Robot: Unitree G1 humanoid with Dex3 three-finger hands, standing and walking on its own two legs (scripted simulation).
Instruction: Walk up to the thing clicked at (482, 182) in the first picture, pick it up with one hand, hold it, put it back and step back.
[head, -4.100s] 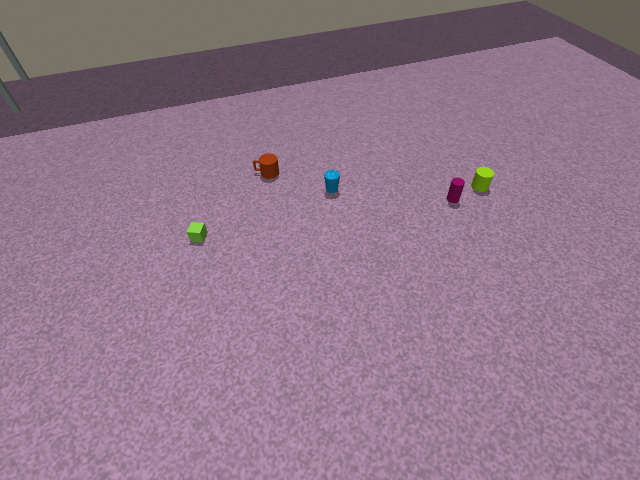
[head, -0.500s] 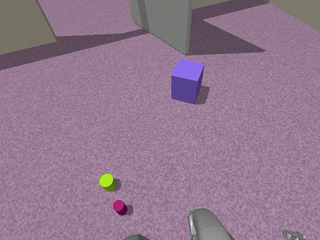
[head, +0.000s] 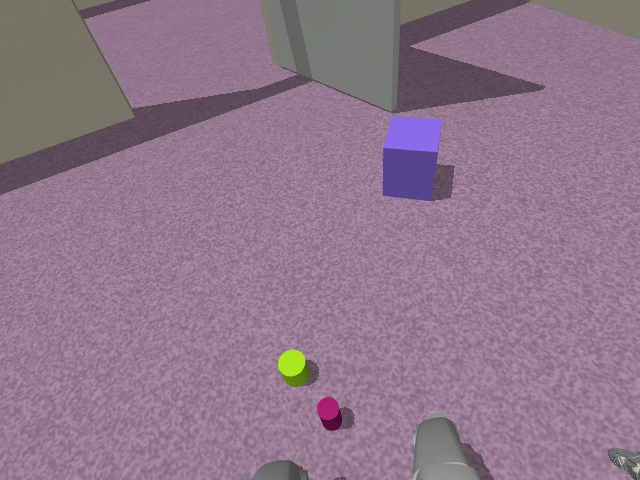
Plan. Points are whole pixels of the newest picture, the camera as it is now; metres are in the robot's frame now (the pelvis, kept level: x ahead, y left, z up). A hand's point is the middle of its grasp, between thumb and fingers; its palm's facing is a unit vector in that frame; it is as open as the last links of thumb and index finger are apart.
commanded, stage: walk up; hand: left
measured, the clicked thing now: (294, 368) +0.52 +0.19 -0.65
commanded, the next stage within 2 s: stand in 2.00 s
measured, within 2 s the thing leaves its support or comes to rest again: neither
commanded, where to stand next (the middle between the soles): +0.11 -0.01 m, yaw -7 degrees
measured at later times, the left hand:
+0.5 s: hand (163, 445) +0.20 +0.26 -0.09, palm faces -0.25 -0.91 -0.33, open 7.4 cm
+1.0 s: hand (171, 438) +0.20 +0.25 -0.08, palm faces -0.18 -0.91 -0.37, open 7.4 cm
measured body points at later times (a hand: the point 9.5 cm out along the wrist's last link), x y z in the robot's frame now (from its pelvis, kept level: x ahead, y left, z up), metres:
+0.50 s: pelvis +0.03 +0.04 +0.06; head +0.09 +0.05 +0.51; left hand +0.21 +0.31 -0.07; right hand -0.04 -0.29 -0.04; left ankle +0.01 +0.15 -0.66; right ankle +0.07 -0.10 -0.64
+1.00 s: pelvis +0.06 +0.01 +0.07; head +0.09 -0.01 +0.51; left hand +0.21 +0.30 -0.06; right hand +0.07 -0.31 -0.07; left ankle +0.12 +0.16 -0.66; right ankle +0.07 -0.10 -0.66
